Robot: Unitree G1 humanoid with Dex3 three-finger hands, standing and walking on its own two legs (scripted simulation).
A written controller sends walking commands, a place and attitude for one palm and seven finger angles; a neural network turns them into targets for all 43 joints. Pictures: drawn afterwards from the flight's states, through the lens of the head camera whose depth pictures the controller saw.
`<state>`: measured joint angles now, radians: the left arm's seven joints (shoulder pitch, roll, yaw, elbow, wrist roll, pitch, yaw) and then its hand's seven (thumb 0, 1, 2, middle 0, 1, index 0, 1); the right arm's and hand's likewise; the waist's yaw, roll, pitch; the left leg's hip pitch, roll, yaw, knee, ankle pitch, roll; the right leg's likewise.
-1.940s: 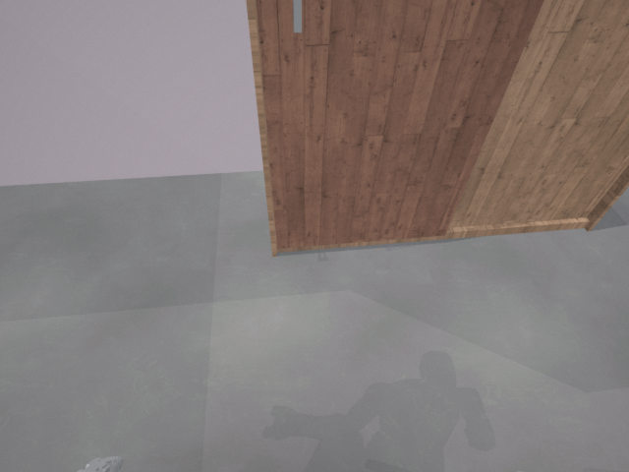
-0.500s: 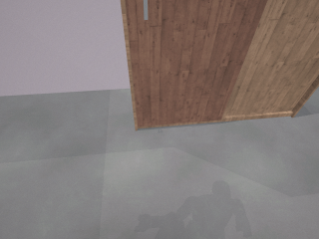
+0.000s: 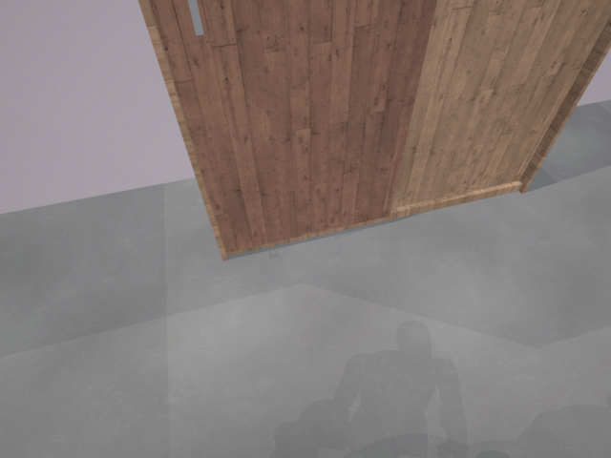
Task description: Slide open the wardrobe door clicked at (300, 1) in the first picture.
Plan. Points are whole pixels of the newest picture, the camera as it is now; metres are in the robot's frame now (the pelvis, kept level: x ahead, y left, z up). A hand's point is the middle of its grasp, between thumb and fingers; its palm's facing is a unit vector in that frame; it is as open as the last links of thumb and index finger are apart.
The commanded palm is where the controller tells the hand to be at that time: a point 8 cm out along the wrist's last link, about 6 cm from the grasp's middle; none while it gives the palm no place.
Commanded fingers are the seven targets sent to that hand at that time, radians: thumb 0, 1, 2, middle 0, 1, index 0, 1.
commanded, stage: walk to a spot facing it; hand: left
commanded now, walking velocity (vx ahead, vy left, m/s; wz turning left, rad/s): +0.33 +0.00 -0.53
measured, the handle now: out of the picture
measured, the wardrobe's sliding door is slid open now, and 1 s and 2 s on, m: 0.00 0.00 0.00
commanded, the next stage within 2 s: turn to face it in 0.80 s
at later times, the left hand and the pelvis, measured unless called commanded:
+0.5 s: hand (172, 412) +0.21 +0.25 -0.18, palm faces -0.16 -0.97 -0.20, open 7.4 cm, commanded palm none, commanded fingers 0.00 0.90 0.90 -0.20 -0.30 -0.20 -0.30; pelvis +0.19 +0.05 +0.00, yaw -17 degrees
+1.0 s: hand (294, 256) +0.51 +0.08 -0.13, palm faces -0.56 -0.79 -0.26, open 7.4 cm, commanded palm none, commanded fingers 0.00 0.90 0.90 -0.20 -0.30 -0.20 -0.30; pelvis +0.28 +0.00 +0.01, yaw -33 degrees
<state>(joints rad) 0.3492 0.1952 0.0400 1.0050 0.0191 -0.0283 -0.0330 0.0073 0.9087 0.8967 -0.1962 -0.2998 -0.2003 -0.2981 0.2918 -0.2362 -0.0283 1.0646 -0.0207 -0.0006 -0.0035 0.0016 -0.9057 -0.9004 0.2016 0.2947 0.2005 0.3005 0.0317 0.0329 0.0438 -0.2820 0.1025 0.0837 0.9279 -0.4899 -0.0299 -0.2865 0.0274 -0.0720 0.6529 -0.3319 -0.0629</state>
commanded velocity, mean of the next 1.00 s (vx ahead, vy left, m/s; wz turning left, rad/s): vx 0.11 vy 0.00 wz -0.42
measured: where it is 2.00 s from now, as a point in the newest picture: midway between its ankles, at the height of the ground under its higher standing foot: outside the picture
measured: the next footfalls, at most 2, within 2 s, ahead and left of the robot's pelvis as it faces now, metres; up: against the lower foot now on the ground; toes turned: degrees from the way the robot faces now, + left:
left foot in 0.40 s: +0.32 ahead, +0.13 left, +0.00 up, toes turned -7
right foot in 0.84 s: +0.30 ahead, -0.12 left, +0.00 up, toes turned -37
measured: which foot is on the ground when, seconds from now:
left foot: up 0.00-0.38, down 0.40-0.84, up 0.86-1.00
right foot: down 0.00-0.40, up 0.42-0.82, down 0.84-1.00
